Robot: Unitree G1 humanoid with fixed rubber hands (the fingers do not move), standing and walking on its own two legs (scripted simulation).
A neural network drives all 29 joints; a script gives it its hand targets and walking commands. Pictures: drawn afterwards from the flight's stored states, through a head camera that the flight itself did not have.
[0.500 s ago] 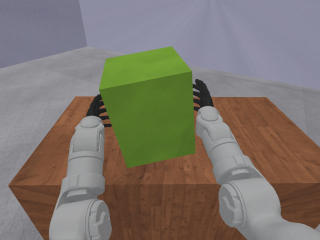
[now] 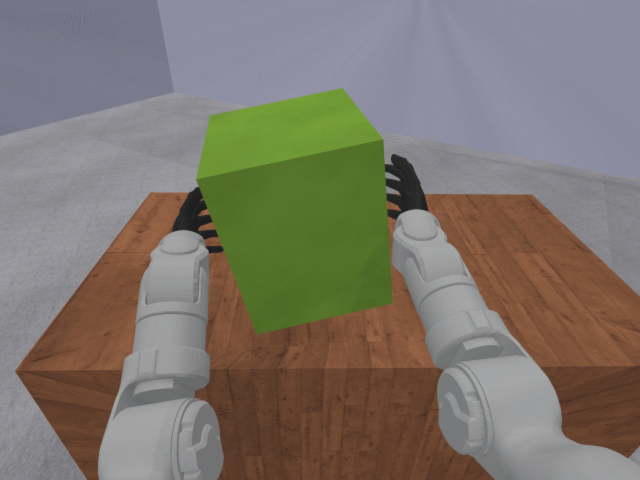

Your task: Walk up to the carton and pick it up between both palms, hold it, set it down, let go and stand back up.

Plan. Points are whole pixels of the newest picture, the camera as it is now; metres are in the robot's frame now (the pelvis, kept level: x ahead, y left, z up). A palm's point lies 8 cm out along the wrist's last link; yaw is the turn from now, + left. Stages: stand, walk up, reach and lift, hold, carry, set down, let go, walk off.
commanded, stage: hold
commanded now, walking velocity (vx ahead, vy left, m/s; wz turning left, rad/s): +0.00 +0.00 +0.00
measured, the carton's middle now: (300, 208) +0.45 +0.02 +0.20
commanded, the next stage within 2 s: set down in 1.58 s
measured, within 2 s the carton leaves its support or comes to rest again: neither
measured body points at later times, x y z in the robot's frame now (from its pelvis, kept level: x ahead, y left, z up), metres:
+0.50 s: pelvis +0.00 +0.00 +0.00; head -0.09 +0.01 +0.44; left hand +0.37 +0.17 +0.21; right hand +0.39 -0.12 +0.24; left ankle +0.05 +0.13 -0.74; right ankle +0.03 -0.14 -0.74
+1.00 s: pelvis +0.00 +0.00 +0.00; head -0.08 +0.01 +0.44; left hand +0.37 +0.17 +0.20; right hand +0.39 -0.12 +0.23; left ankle +0.05 +0.13 -0.74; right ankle +0.03 -0.14 -0.74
